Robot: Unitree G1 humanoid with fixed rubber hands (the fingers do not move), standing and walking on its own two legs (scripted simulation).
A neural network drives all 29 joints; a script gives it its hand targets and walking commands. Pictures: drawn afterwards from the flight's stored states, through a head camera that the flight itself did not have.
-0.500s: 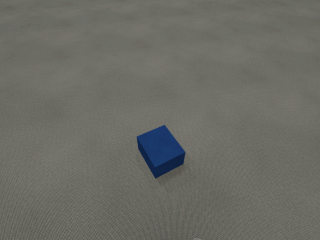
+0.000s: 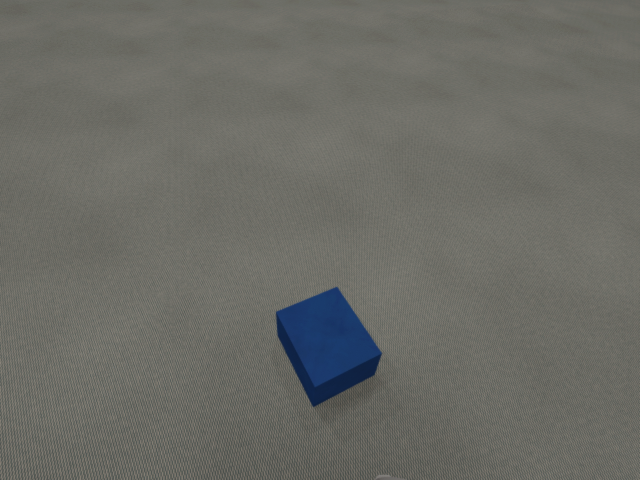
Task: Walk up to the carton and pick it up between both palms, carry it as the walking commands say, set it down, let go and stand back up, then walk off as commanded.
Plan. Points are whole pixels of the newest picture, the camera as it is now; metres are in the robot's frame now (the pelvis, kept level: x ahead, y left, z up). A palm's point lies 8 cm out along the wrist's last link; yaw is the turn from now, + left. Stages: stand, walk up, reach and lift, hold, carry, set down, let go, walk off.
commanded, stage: walk up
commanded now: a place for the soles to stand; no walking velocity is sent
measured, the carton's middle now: (325, 343) +0.67 -0.05 -0.68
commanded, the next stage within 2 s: none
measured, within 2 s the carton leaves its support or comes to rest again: neither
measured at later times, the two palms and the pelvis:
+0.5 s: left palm (78, 461) +0.19 +0.31 -0.10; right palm (570, 461) +0.19 -0.33 -0.09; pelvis +0.09 -0.01 +0.00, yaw +0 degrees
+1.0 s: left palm (82, 424) +0.23 +0.31 -0.07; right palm (593, 444) +0.20 -0.36 -0.07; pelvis +0.11 -0.02 +0.02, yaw +3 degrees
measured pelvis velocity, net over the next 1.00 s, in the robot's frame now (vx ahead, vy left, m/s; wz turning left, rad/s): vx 0.11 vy -0.02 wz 0.05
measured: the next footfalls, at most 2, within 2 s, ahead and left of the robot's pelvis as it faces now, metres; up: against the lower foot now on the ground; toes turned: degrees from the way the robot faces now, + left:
right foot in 0.14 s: +0.18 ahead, -0.14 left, +0.00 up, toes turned -3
right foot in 1.20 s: +0.27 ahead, -0.23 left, +0.00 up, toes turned +6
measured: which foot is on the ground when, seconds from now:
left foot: down 0.00-1.00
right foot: up 0.00-0.12, down 0.14-0.92, up 0.94-1.00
